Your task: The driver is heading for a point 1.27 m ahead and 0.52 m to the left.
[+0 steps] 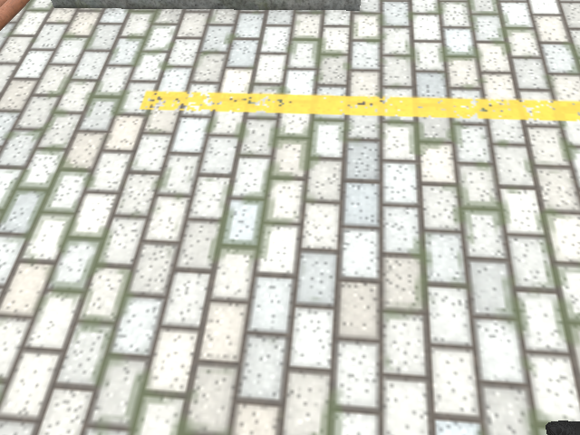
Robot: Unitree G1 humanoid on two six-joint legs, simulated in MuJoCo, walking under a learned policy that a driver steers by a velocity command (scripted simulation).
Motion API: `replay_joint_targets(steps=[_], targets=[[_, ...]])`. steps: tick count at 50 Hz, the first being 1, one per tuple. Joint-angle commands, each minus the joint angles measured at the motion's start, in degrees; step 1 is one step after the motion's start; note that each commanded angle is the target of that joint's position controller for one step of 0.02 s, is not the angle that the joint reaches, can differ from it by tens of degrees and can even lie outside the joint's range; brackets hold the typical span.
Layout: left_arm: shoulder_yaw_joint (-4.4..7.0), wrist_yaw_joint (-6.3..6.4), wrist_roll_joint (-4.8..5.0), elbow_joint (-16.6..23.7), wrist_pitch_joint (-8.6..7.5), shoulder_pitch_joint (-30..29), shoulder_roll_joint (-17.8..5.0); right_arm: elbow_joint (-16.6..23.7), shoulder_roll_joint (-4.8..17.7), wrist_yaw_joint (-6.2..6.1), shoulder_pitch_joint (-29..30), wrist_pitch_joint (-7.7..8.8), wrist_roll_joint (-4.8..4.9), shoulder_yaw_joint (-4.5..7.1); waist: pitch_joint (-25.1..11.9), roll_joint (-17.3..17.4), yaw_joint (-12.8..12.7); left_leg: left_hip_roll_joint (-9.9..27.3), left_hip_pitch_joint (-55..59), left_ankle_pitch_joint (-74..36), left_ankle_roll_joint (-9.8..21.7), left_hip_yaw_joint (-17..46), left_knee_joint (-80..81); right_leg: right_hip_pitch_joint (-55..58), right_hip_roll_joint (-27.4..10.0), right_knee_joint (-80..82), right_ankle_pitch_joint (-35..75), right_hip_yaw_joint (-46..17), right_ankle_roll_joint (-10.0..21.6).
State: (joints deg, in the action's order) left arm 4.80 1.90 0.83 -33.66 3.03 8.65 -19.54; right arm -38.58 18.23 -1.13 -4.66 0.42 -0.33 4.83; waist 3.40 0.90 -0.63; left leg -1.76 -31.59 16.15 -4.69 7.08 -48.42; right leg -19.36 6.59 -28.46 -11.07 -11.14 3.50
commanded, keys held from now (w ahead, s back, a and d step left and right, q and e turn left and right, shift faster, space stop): q+shift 0.24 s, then w+q+shift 0.56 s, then q+shift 0.06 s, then e+shift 0.14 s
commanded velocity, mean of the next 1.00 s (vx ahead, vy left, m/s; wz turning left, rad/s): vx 0.46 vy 0.00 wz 0.58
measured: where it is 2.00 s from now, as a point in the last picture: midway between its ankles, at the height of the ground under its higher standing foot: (98, 374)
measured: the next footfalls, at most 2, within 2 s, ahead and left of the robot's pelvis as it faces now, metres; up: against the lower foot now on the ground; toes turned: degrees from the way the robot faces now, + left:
left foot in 0.12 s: +0.09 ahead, +0.15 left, +0.00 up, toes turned -2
left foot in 0.76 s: +0.33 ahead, +0.32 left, +0.00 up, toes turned +36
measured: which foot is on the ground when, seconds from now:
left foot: up 0.00-0.10, down 0.12-0.32, up 0.34-0.74, down 0.76-1.00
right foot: down 0.00-0.78, up 0.80-1.00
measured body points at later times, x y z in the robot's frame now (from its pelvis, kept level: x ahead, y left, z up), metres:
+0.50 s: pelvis +0.08 +0.04 +0.00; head +0.10 +0.04 +0.45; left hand +0.05 +0.35 -0.10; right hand +0.33 -0.18 -0.08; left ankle +0.08 +0.20 -0.65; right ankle +0.02 -0.08 -0.74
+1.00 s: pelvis +0.34 +0.29 +0.00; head +0.37 +0.32 +0.44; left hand +0.29 +0.59 -0.10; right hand +0.59 +0.14 -0.12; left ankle +0.30 +0.29 -0.74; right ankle +0.51 +0.19 -0.65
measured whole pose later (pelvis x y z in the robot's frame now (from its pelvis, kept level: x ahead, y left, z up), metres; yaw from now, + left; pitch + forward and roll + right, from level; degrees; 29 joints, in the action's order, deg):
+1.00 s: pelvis +0.34 +0.29 +0.00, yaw +40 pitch +1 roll +1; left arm 1.6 0.7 0.3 -38.6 -6.1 10.8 -16.8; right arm -41.8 16.2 0.6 -15.8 3.5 1.0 2.6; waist 5.0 -1.6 0.3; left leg -9.8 -9.2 14.6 8.5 0.4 -23.6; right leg -39.5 -7.9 -65.3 -14.0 -2.7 -2.5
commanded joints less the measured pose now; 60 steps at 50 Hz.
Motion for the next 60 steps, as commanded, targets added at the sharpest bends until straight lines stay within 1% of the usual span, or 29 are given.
replay_joint_targets(steps=[1,5,6,8,9,12,15,17,18,19,20,23,24,28,33,36,38,39,40,41,43,44,45,47,51,54,56,59,60], targets=[[0.98,-0.13,-1.12,3.7,-0.74,-1.6,-6.4,3.0,4.0,0.5,-0.8,0.51,0.24,0.47,-10.8,-9.9,-1.1,2.3,5.2,-0.3,0.0,-2.4,1.8,6.7,-15.1,4.7,10.5,-11.8,8.1],[-2.0,-1.6,-2.25,1.3,-1.8,-2.6,-1.2,2.7,1.5,1.77,-2.5,1.16,0.51,-0.89,-8.9,-9.1,0.4,3.4,18.8,-5.3,2.6,-4.7,17.4,2.7,-14.3,4.0,9.4,-8.2,6.6],[-1.89,-1.77,-2.37,0.3,-2.34,-0.6,-1.6,3.3,2.5,1.82,-1.4,1.2,0.12,-0.84,-7.2,-8.0,0.0,3.2,20.7,-11.4,3.7,-3.4,22.4,2.5,-12.4,4.0,5.4,-7.1,4.7],[-0.5,-1.4,-3.1,0.0,-3.08,4.3,-5.3,5.4,11.4,1.47,0.8,1.13,0.07,1.05,-5.5,2.8,-4.9,8.9,18.3,-26.9,8.9,5.8,21.3,3.0,-5.0,-1.9,-4.8,-0.1,0.1],[-0.43,-0.9,-3.05,0.4,-3.07,2.5,-5.2,5.0,11.7,1.49,-0.1,0.97,0.69,1.57,-5.3,7.8,-3.8,10.8,14.6,-20.5,12.4,10.9,24.7,4.7,-2.6,-5.2,-5.8,5.0,-2.3],[0.02,-0.1,-1.59,2.2,-2.31,-2.8,-3.5,4.8,9.4,1.0,-4.2,0.75,1.15,1.35,-5.3,11.7,-0.8,13.2,16.2,-18.5,15.8,20.7,26.9,1.6,-1.2,-10.2,-10.2,7.5,-3.3],[0.07,-1.96,0.06,1.8,-3.97,1.5,-0.7,5.0,8.6,0.01,-5.9,-0.06,2.57,1.64,-7.2,8.6,-2.8,9.2,10.3,24.4,14.6,21.8,28.5,8.3,-3.9,-0.7,-17.4,5.4,-0.2],[2.43,-2.17,-0.73,-2.4,-5.4,14.1,-7.6,10.1,4.1,-0.52,2.6,-0.12,3.26,0.47,-5.1,-2.7,-8.9,-0.7,-18.1,20.8,6.1,5.7,11.2,30.7,-18.2,13.4,-30.5,-12.5,6.1],[3.15,-2.63,-1.15,-3.1,-6.62,11.8,-9.7,11.7,2.4,-0.29,3.1,0.65,3.43,-0.21,-1.6,-10.1,-6.7,0.4,-25.1,13.1,6.0,3.7,-3.0,29.7,-29.1,18.7,-33.7,-27.7,10.2],[1.94,-2.08,-1.3,-2.0,-7.52,8.6,-5.8,10.5,5.1,0.04,0.9,1.03,2.66,0.53,-0.7,-4.7,-4.2,3.9,-26.2,8.7,6.2,4.6,-10.1,28.1,-29.0,18.2,-30.7,-24.3,10.1],[1.37,-1.56,-0.73,-1.6,-7.99,6.6,-4.0,9.2,5.4,0.52,-2.2,1.12,2.48,0.76,-1.2,-4.7,-2.3,4.9,-25.8,5.0,6.0,3.7,-13.3,27.3,-27.4,18.4,-28.0,-19.8,8.6],[0.73,-1.16,-0.89,-3.0,-8.71,7.8,-3.2,8.3,4.1,1.93,-3.4,1.73,2.69,0.26,-0.2,-5.6,-2.8,7.9,-26.4,-3.2,4.7,0.6,-20.7,25.6,-23.0,19.9,-15.5,-6.3,5.3],[0.55,-1.52,-4.3,-5.3,-8.08,12.2,-4.9,8.6,4.7,4.54,0.8,-0.49,-4.15,0.22,0.3,-1.0,-4.0,5.5,-23.5,-2.9,4.4,-4.1,-22.4,21.0,-22.1,21.8,-14.4,-1.1,4.5],[0.12,-2.01,-3.33,-7.9,-8.68,15.0,-4.8,9.7,3.8,7.15,3.7,-2.06,-1.89,-0.3,4.1,-6.9,-4.0,6.8,-22.7,-8.4,5.0,-5.0,-19.1,19.1,-20.4,23.0,-6.6,10.4,2.1],[0.0,-1.23,-3.55,-11.5,-8.61,19.4,-5.8,12.1,2.1,8.32,13.0,-1.51,-1.97,-2.1,7.7,-6.7,-6.1,6.8,-18.3,-6.4,9.3,-13.4,-3.2,24.3,-21.9,24.1,4.9,20.4,1.2],[-0.05,-0.56,-3.46,-13.0,-7.84,19.7,-8.2,10.8,2.1,6.81,7.9,-1.58,-1.89,-2.29,1.5,-8.7,-1.1,-1.3,-1.9,2.3,14.4,-20.5,2.8,26.5,-22.3,9.3,56.3,26.7,0.0],[0.65,-0.67,-2.91,-12.0,-6.77,17.9,-12.0,5.2,6.8,5.28,-12.9,-0.62,-1.48,0.26,-11.2,-9.5,9.9,-6.8,26.2,4.6,17.8,-17.9,6.6,17.3,-24.0,-18.2,66.5,26.3,-0.1],[0.01,-1.19,-3.71,-10.6,-7.07,17.3,-9.3,1.2,11.7,4.0,-21.9,-0.63,-1.7,2.46,-16.2,-4.2,12.5,-2.0,44.3,9.5,18.7,-6.4,10.1,1.6,-20.9,-36.9,36.7,24.9,-1.8],[-1.7,-2.76,-2.98,-4.1,-8.16,15.1,-2.2,2.1,19.7,3.3,-17.4,-1.65,-0.97,4.19,-19.4,14.0,6.3,14.0,57.0,27.7,24.9,29.4,24.5,-23.9,-8.1,-58.7,-15.3,20.7,-5.6],[-1.14,-2.85,-2.95,-1.0,-9.31,7.7,-6.9,3.8,19.5,3.17,-20.2,-1.74,-0.94,4.46,-23.1,3.6,10.3,17.2,57.6,21.8,26.0,41.5,31.7,-29.5,-7.8,-63.1,-11.0,8.0,-5.2],[-2.12,-2.07,-2.04,-1.0,-9.99,6.7,-4.6,0.5,14.6,1.77,-18.0,-0.48,-1.13,3.04,-6.7,-2.5,4.2,15.1,40.3,-16.0,23.9,26.9,30.1,-27.6,-12.1,-56.2,-6.0,8.3,-5.0],[-2.4,-1.8,-2.51,-2.7,-9.07,9.6,-3.8,0.8,11.5,1.25,-14.0,0.47,-1.23,1.98,-4.3,-4.4,0.8,13.1,32.2,-29.9,22.7,18.1,28.4,-22.4,-14.3,-52.3,-7.0,8.6,-5.3],[-0.67,-0.57,0.73,-3.2,-10.45,11.2,-7.5,5.4,6.5,1.93,-8.5,2.99,1.77,0.54,-7.2,-4.8,-0.3,13.1,28.9,-31.1,23.8,17.5,30.4,-18.9,-14.2,-52.7,-8.6,5.0,-5.9],[-0.68,-0.38,0.56,-5.0,-9.31,12.4,-6.1,3.3,4.6,1.97,-5.4,4.71,2.13,-0.36,-5.5,-2.1,-2.8,11.8,23.5,-40.8,21.2,9.6,31.8,-16.7,-16.8,-44.2,-6.5,6.8,-6.5],[-2.35,-2.1,-0.76,-4.4,-9.64,5.9,0.4,0.2,4.1,-0.05,-5.5,5.11,0.39,-1.07,-1.6,1.2,-1.1,2.2,14.5,-52.3,11.7,-7.7,34.0,-10.3,-10.5,-22.7,10.7,15.1,-5.5],[-2.34,-4.69,0.12,-4.2,-10.59,0.6,1.4,-1.6,5.2,-1.96,-10.3,4.42,-0.74,-1.21,-3.8,0.6,3.2,2.9,21.9,-46.4,6.2,-12.2,32.5,-8.3,-5.3,-6.9,31.0,16.9,-4.6],[-1.46,-6.4,0.35,-3.6,-10.67,0.6,-0.3,-1.8,6.5,-3.11,-10.4,3.71,-0.79,-0.91,-5.1,3.0,2.8,4.1,25.7,-48.2,3.9,-13.8,27.9,-6.0,-3.0,-2.5,34.3,17.7,-4.5],[1.62,-7.12,0.1,-6.4,-9.1,15.8,-6.3,1.0,6.5,-4.83,-5.0,2.14,-1.01,0.01,-10.4,7.9,-5.2,6.6,23.5,-62.1,1.8,-14.5,10.7,8.6,1.1,-6.1,22.7,18.7,-3.0],[2.84,-6.13,0.33,-8.5,-8.51,26.6,-8.9,3.3,6.3,-4.69,0.7,1.75,-1.05,0.17,-11.2,4.5,-12.4,5.1,16.4,-54.5,0.3,-14.6,-7.6,17.8,-1.9,-2.1,24.0,14.2,0.1]])
Velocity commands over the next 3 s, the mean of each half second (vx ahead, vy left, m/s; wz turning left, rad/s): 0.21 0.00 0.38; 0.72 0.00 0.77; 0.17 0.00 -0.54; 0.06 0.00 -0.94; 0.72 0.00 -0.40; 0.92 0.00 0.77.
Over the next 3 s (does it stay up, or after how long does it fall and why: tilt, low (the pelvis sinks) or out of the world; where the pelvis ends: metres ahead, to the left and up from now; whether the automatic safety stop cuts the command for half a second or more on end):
stays up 1.15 0.28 -0.01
